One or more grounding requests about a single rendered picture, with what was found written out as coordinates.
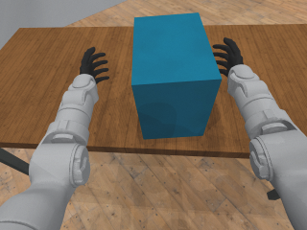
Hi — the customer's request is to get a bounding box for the right robot forearm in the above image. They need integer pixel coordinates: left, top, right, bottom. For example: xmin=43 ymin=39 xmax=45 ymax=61
xmin=227 ymin=64 xmax=307 ymax=140

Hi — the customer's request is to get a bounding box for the carton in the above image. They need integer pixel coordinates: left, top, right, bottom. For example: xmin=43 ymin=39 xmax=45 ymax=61
xmin=131 ymin=12 xmax=222 ymax=140

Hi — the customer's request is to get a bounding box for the robot left hand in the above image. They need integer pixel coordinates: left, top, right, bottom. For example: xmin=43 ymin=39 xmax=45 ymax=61
xmin=80 ymin=47 xmax=109 ymax=84

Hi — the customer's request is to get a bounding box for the robot left upper arm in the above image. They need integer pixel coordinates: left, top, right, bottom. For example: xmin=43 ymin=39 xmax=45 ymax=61
xmin=0 ymin=143 xmax=91 ymax=230

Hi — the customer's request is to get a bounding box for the table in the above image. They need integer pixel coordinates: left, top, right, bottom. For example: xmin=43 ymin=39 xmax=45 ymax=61
xmin=0 ymin=24 xmax=307 ymax=200

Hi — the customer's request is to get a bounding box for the left robot forearm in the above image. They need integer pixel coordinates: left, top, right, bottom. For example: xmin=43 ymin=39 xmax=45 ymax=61
xmin=29 ymin=74 xmax=99 ymax=183

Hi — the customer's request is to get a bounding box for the robot right hand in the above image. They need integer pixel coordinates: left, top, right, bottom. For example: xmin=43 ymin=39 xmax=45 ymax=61
xmin=212 ymin=37 xmax=244 ymax=77

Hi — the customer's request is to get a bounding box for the robot right upper arm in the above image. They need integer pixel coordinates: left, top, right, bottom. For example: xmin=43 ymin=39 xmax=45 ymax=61
xmin=248 ymin=129 xmax=307 ymax=230

